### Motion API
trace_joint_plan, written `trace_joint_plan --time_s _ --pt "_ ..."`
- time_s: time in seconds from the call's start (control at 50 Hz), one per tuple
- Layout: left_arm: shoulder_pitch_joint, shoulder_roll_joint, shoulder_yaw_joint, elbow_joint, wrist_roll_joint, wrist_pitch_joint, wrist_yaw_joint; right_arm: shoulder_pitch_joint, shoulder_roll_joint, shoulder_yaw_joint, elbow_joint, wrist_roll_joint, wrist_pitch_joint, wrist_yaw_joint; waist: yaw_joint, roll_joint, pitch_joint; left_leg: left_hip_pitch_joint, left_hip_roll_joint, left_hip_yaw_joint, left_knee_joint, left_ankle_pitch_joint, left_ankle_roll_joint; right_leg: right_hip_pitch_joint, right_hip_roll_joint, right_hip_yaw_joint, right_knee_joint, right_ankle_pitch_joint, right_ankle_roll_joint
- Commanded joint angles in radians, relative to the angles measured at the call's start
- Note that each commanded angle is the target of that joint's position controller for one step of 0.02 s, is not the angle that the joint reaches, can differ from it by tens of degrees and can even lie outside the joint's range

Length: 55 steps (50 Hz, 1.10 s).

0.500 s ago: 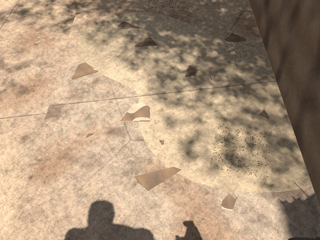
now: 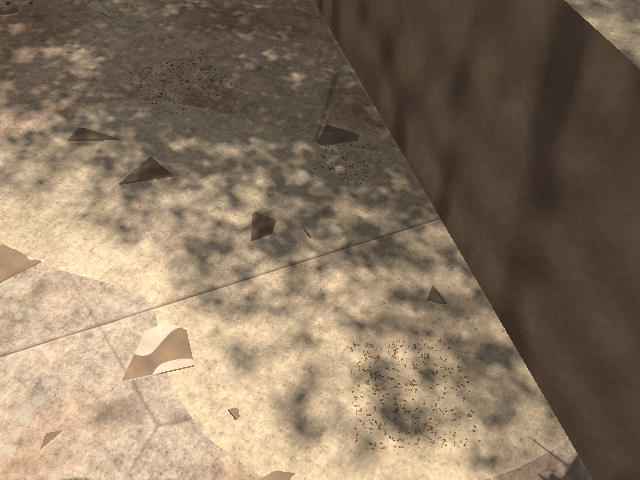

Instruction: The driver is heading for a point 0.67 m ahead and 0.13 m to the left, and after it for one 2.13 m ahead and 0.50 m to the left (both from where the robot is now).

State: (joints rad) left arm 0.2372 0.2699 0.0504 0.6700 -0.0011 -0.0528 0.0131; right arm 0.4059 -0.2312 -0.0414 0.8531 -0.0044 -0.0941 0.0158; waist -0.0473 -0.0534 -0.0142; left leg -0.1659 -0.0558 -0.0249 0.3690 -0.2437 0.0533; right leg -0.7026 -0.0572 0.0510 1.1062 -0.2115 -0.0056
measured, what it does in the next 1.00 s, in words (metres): walks ahead, turning left: right foot, then left foot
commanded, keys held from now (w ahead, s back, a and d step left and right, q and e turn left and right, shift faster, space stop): w+q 0.76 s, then w+e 0.10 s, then e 0.14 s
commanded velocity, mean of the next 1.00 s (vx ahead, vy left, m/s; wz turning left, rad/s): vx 0.48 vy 0.00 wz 0.32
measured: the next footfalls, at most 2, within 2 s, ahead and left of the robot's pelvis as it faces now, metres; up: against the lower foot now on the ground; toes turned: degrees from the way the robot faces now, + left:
right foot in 0.24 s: +0.30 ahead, -0.13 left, +0.00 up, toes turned +6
left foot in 0.74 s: +0.49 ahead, +0.21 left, +0.00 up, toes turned +24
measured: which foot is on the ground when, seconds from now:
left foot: down 0.00-0.26, up 0.28-0.72, down 0.74-1.00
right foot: up 0.00-0.22, down 0.24-0.74, up 0.76-1.00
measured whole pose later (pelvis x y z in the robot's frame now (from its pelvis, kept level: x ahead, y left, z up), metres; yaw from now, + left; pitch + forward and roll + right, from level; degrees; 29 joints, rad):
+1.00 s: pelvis +0.49 +0.13 +0.00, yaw +23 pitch +1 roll +0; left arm 0.16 0.30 0.07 0.81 -0.01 -0.06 0.00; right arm 0.27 -0.24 -0.05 0.75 -0.02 -0.07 0.01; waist -0.02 -0.04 0.05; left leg -0.16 -0.07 0.05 0.31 -0.18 0.08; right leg -0.67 -0.11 0.04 0.98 -0.17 0.02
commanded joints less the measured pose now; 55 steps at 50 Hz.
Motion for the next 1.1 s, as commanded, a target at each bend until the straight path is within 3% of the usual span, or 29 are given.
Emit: trace_joint_plan --time_s 0.02,0.06,0.14,0.18,0.22,0.24,0.26,0.28,0.3,0.34,0.38,0.4,0.44,0.48,0.54,0.66,0.7,0.72,0.74,0.76,0.78,0.8,0.82,0.84,0.86,0.92,0.96,1.02,1.1 --pt "-0.122 0.01 -0.002 -0.107 0.008 -0.026 -0.008 -0.03 -0.152 -0.03 -0.049 0.017 -0.005 -0.017 0.008 0.143 0.029 0.007 0.213 -0.165 -0.164 0.463 0.135 -0.004 -0.018 -0.015 -0.278 0.178 0.022" --pt "-0.192 -0.006 -0.007 -0.119 -0.002 -0.034 -0.018 0.015 -0.165 -0.031 -0.028 0.026 0.004 -0.023 -0.016 0.141 0.038 0.0 0.198 -0.151 -0.169 0.414 0.126 0.077 0.021 -0.032 -0.433 0.263 0.034" --pt "-0.302 0.016 0.001 -0.145 -0.016 -0.053 -0.042 0.08 -0.173 -0.032 -0.002 0.032 0.025 -0.03 -0.042 0.132 0.065 0.091 0.25 -0.219 -0.125 0.366 0.13 0.119 0.056 -0.019 -0.577 0.261 0.026" --pt "-0.297 0.043 0.013 -0.147 -0.016 -0.064 -0.048 0.083 -0.182 -0.038 0.003 0.031 0.037 -0.035 -0.018 0.149 0.056 0.134 0.267 -0.254 -0.075 0.399 0.113 0.186 0.065 -0.011 -0.634 0.203 0.002" --pt "-0.141 0.1 0.043 -0.109 -0.008 -0.07 -0.037 0.055 -0.19 -0.04 -0.006 0.028 0.04 -0.035 0.074 0.159 -0.045 0.094 0.214 -0.22 0.084 0.587 0.076 0.466 0.077 -0.033 -0.682 0.185 -0.051" --pt "0.035 0.156 0.062 -0.083 0.011 -0.07 -0.025 0.014 -0.174 -0.033 -0.038 0.016 0.033 -0.032 0.165 0.137 -0.181 -0.068 0.165 -0.192 0.305 0.496 0.044 0.769 -0.042 0.063 -0.609 0.242 -0.113" --pt "0.184 0.246 0.086 -0.057 0.022 -0.056 -0.015 0.112 -0.067 -0.001 -0.058 0.012 0.016 -0.028 0.174 -0.089 -0.367 -0.432 0.029 -0.089 0.684 0.06 -0.025 1.187 -0.309 0.398 -0.588 0.249 -0.25" --pt "0.221 0.192 0.075 -0.029 0.002 -0.045 -0.022 0.149 -0.091 0.0 -0.054 0.028 0.005 -0.023 0.169 -0.208 -0.454 -0.567 0.027 -0.133 0.853 -0.36 -0.036 1.199 -0.401 0.646 -0.7 0.053 -0.306" --pt "0.168 0.131 0.058 -0.024 -0.003 -0.037 -0.016 0.061 -0.175 -0.032 -0.065 0.052 0.009 -0.026 0.167 -0.115 -0.264 -0.642 0.081 -0.128 0.922 -0.291 -0.041 1.049 -0.347 0.539 -0.75 -0.067 -0.261" --pt "0.023 0.068 0.034 -0.017 -0.002 -0.037 -0.019 -0.057 -0.16 -0.038 -0.096 0.036 0.026 -0.03 0.106 -0.028 -0.046 -0.603 0.146 -0.077 0.866 -0.147 -0.046 0.73 -0.259 0.318 -0.847 -0.024 -0.211" --pt "-0.065 0.044 0.031 -0.003 0.011 -0.049 -0.026 -0.028 -0.11 -0.038 -0.092 0.03 0.055 -0.029 0.036 -0.073 0.024 -0.49 0.184 -0.079 0.813 -0.095 -0.053 0.534 -0.211 0.184 -0.934 0.033 -0.189" --pt "-0.082 0.05 0.036 0.005 0.011 -0.056 -0.029 -0.027 -0.089 -0.036 -0.097 0.03 0.066 -0.029 0.024 -0.071 0.037 -0.474 0.187 -0.073 0.805 -0.068 -0.059 0.489 -0.208 0.133 -0.961 0.079 -0.193" --pt "-0.086 0.076 0.046 0.026 0.014 -0.067 -0.027 -0.057 -0.089 -0.039 -0.119 0.023 0.076 -0.03 0.012 -0.038 0.048 -0.496 0.195 -0.08 0.756 0.01 -0.068 0.474 -0.217 0.055 -0.986 0.166 -0.205" --pt "-0.067 0.099 0.054 0.051 0.013 -0.069 -0.021 -0.105 -0.091 -0.038 -0.139 0.017 0.075 -0.021 0.021 -0.011 0.046 -0.511 0.2 -0.08 0.656 0.123 -0.07 0.504 -0.21 -0.02 -0.988 0.222 -0.202" --pt "-0.044 0.133 0.062 0.076 0.006 -0.061 -0.009 -0.208 -0.079 -0.027 -0.169 0.022 0.064 0.002 0.055 0.003 0.058 -0.466 0.185 -0.038 0.46 0.272 -0.057 0.531 -0.187 -0.123 -0.982 0.244 -0.17" --pt "0.035 0.203 0.086 0.128 -0.027 -0.029 -0.008 -0.36 -0.118 -0.033 -0.254 0.02 0.072 0.03 0.097 0.008 0.1 -0.471 0.151 0.039 0.294 0.128 0.005 0.711 -0.249 -0.181 -0.9 0.264 -0.126" --pt "0.02 0.231 0.092 0.13 -0.036 -0.014 -0.006 -0.286 -0.153 -0.053 -0.253 0.015 0.077 0.031 0.039 -0.014 0.037 -0.322 0.079 0.111 0.265 0.034 0.046 0.733 -0.235 -0.228 -0.721 0.586 -0.096" --pt "0.015 0.217 0.085 0.128 -0.037 -0.006 -0.004 -0.135 -0.197 -0.082 -0.213 0.019 0.078 0.026 -0.042 0.008 -0.043 -0.112 0.019 0.141 0.213 0.072 0.078 0.682 -0.192 -0.271 -0.512 0.7 -0.066" --pt "0.039 0.176 0.066 0.114 -0.012 -0.007 0.0 0.054 -0.289 -0.122 -0.167 0.029 0.084 0.009 -0.114 0.109 -0.149 0.207 0.079 -0.012 0.198 0.108 0.136 0.457 -0.146 -0.288 -0.198 0.508 -0.014" --pt "0.121 0.038 0.017 0.048 0.029 -0.032 -0.012 0.03 -0.42 -0.138 -0.178 0.041 0.075 0.005 -0.001 0.4 -0.235 0.505 0.334 -0.6 0.065 -0.099 0.33 0.01 0.056 -0.206 0.166 -0.338 0.056" --pt "0.05 0.113 0.025 0.069 -0.011 -0.066 -0.025 0.053 -0.312 -0.103 -0.21 0.03 0.058 0.009 -0.072 0.248 -0.357 0.546 0.403 -0.778 -0.079 -0.195 0.341 -0.073 0.052 0.017 0.262 -0.382 0.031" --pt "-0.02 0.165 0.039 0.061 -0.053 -0.076 -0.031 0.031 -0.248 -0.083 -0.189 0.015 0.044 0.014 -0.082 0.184 -0.224 0.464 0.388 -0.625 -0.08 -0.094 0.284 -0.138 0.008 0.008 0.263 -0.291 0.004" --pt "-0.04 0.147 0.032 0.061 -0.044 -0.081 -0.024 -0.031 -0.225 -0.073 -0.195 0.014 0.036 0.012 -0.046 0.127 -0.153 0.334 0.356 -0.496 -0.062 0.021 0.246 -0.108 -0.042 0.003 0.195 -0.208 -0.013" --pt "-0.048 0.146 0.035 0.075 -0.022 -0.076 -0.018 -0.107 -0.183 -0.059 -0.202 0.009 0.035 0.009 -0.012 0.104 -0.095 0.206 0.325 -0.384 -0.064 0.154 0.22 -0.05 -0.08 0.001 0.124 -0.151 -0.012" --pt "-0.023 0.144 0.038 0.087 -0.02 -0.063 -0.019 -0.145 -0.156 -0.048 -0.21 -0.005 0.031 0.006 0.023 0.128 -0.082 0.115 0.301 -0.315 -0.087 0.241 0.206 0.03 -0.105 0.012 0.091 -0.109 -0.014" --pt "0.029 0.111 0.035 0.122 -0.016 -0.02 -0.018 -0.18 -0.163 -0.047 -0.194 -0.013 0.01 0.002 0.067 0.096 -0.044 0.011 0.285 -0.154 -0.132 0.597 0.2 0.107 -0.088 -0.002 0.023 -0.056 0.016" --pt "0.008 0.086 0.028 0.119 -0.009 -0.007 -0.012 -0.186 -0.169 -0.049 -0.172 -0.015 0.004 -0.009 0.072 0.094 -0.017 -0.005 0.266 -0.051 -0.146 0.714 0.18 0.095 -0.07 0.001 -0.074 0.032 0.037" --pt "-0.056 0.059 0.016 0.106 -0.008 -0.011 -0.021 -0.211 -0.159 -0.042 -0.154 -0.02 0.008 -0.026 0.048 0.115 0.001 -0.023 0.206 0.092 -0.157 0.687 0.125 0.172 -0.03 -0.024 -0.329 0.253 0.035" --pt "-0.122 0.075 0.018 0.064 -0.008 -0.014 -0.047 -0.185 -0.184 -0.05 -0.112 -0.01 0.032 -0.042 0.013 0.121 -0.002 0.098 0.258 0.106 -0.119 0.679 0.12 0.167 -0.003 -0.045 -0.468 0.305 0.022"
Velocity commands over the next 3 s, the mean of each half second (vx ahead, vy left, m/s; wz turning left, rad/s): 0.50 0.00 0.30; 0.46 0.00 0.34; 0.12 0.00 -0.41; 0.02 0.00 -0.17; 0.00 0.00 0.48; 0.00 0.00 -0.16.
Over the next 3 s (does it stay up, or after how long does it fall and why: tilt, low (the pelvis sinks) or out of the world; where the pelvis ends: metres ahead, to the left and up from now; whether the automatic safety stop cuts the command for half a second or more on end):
stays up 0.65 0.26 -0.02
